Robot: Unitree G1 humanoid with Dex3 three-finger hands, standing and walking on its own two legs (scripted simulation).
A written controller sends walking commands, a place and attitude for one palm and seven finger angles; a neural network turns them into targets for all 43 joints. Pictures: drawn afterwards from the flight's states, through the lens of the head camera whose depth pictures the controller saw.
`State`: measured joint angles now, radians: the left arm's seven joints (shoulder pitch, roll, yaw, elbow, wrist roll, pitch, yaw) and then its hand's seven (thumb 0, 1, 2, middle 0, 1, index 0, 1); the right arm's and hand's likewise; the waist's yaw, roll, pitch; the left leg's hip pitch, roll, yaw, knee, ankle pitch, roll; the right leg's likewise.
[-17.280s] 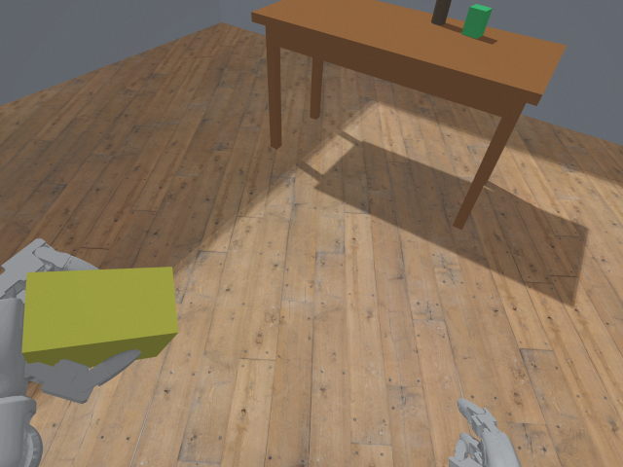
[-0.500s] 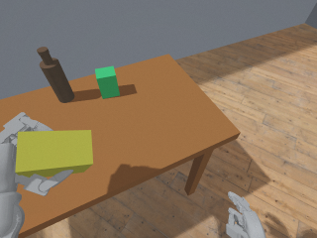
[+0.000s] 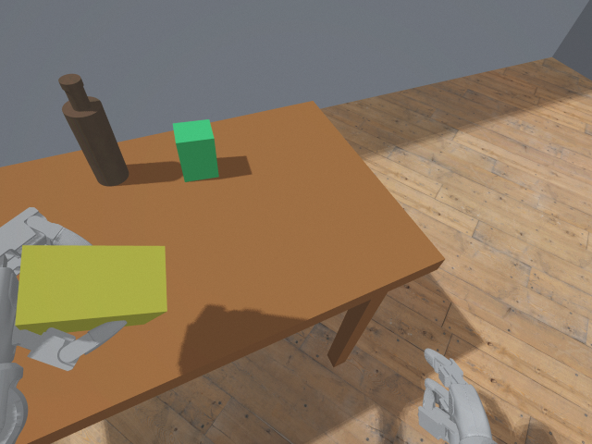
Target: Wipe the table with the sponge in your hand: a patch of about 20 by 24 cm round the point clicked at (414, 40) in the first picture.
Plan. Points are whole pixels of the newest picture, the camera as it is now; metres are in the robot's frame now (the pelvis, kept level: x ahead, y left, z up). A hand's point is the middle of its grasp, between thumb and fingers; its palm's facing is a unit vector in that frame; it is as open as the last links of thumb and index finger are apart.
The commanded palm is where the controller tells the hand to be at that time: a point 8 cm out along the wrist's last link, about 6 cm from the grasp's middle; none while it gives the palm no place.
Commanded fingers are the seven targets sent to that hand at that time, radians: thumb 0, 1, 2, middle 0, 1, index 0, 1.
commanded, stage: look again from close up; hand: left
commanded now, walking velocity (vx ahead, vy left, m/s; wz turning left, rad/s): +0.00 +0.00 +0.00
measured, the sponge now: (114, 291) +0.24 +0.22 +0.13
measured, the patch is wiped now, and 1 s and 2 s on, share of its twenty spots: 0.00 0.00 0.00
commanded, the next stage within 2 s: turn the palm down, sponge in hand in 0.42 s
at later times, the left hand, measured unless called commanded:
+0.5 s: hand (61, 290) +0.22 +0.25 +0.15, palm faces +0.37 -0.86 -0.36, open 10.1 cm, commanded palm +0.15 +0.29 +0.17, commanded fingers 0.00 0.10 1.30 -1.20 -1.60 -1.20 -1.60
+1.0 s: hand (35, 326) +0.18 +0.25 +0.16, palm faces +0.52 -0.60 -0.61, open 10.1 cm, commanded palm +0.14 +0.27 +0.17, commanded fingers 0.00 0.10 1.30 -1.20 -1.60 -1.20 -1.60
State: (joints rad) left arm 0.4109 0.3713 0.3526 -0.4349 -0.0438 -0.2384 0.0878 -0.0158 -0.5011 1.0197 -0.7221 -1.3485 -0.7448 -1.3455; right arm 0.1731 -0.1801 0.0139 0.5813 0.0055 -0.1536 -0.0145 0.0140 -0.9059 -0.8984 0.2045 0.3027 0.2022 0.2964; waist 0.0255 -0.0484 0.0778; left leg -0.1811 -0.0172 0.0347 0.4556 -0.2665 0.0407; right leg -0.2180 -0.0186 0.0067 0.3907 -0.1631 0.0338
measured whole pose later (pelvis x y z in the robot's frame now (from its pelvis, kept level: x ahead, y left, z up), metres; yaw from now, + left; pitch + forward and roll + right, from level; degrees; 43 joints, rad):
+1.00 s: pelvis -0.02 -0.05 -0.02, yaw +5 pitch +0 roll +0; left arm 0.25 0.52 0.37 -0.34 0.14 -0.09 0.11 -0.02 -0.50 1.02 -0.72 -1.35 -0.74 -1.34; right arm 0.15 -0.23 0.02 0.64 -0.03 -0.11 -0.03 0.01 -0.91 -0.90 0.20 0.30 0.20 0.30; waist 0.09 0.00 0.01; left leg -0.34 0.00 -0.07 0.65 -0.31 -0.03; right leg -0.36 0.01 -0.07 0.65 -0.29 -0.04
